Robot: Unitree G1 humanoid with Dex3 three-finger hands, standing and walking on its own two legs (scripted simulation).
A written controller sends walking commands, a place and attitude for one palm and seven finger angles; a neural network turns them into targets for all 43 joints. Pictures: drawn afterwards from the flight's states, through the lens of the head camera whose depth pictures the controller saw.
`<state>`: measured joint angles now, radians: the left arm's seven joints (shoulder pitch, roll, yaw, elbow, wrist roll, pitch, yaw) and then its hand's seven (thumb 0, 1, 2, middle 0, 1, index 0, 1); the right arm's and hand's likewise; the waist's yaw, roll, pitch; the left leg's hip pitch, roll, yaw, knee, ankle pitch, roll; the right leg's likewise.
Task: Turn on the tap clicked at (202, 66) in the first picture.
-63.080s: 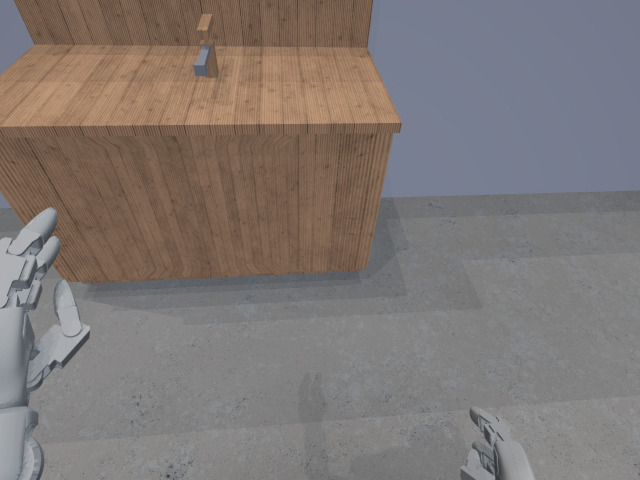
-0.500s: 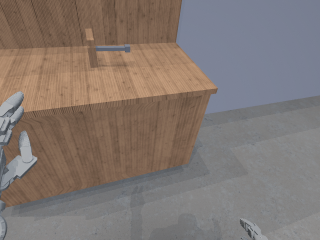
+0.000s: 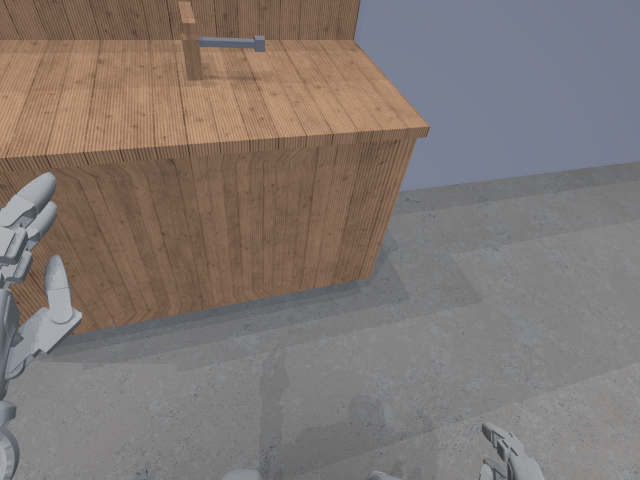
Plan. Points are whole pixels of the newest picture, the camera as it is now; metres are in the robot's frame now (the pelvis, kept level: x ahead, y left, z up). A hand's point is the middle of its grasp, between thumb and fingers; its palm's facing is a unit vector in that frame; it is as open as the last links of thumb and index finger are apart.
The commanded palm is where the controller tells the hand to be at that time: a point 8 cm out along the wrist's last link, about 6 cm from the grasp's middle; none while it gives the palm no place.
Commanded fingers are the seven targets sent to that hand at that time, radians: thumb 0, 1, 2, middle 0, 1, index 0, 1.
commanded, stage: stop stepping back and stand still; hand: left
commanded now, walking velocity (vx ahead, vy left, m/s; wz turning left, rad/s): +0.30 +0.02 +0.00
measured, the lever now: (259, 43) +1.03 +0.21 +0.09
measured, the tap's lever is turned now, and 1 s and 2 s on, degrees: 85 85 85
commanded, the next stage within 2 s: stand and check the lever's angle in 1.10 s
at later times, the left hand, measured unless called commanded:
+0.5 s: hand (51, 367) +0.16 +0.23 +0.19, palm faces +0.33 -0.87 -0.35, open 7.4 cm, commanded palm +0.11 +0.27 +0.22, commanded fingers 0.00 0.90 0.90 -0.20 -0.30 -0.20 -0.30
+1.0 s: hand out of the picture +0.12 +0.25 +0.19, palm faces +0.44 -0.83 -0.35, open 7.4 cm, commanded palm +0.07 +0.28 +0.22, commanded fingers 0.00 0.90 0.90 -0.20 -0.30 -0.20 -0.30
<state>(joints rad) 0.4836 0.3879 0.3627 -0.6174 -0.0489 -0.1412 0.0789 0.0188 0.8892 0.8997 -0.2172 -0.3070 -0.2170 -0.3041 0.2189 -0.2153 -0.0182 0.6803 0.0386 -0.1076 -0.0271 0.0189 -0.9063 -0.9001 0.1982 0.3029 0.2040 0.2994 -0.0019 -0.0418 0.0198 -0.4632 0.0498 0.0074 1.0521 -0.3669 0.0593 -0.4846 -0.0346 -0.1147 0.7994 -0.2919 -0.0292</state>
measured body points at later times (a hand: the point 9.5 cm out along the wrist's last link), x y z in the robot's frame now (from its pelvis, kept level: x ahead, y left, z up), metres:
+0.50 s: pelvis -0.05 -0.01 +0.01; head -0.05 +0.02 +0.46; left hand +0.13 +0.27 +0.21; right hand +0.08 -0.25 -0.08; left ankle -0.03 +0.09 -0.66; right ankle +0.01 -0.14 -0.70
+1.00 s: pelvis -0.07 +0.00 +0.03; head -0.07 +0.01 +0.48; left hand +0.10 +0.29 +0.21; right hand +0.10 -0.24 -0.05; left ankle -0.04 +0.11 -0.70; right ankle -0.01 -0.13 -0.69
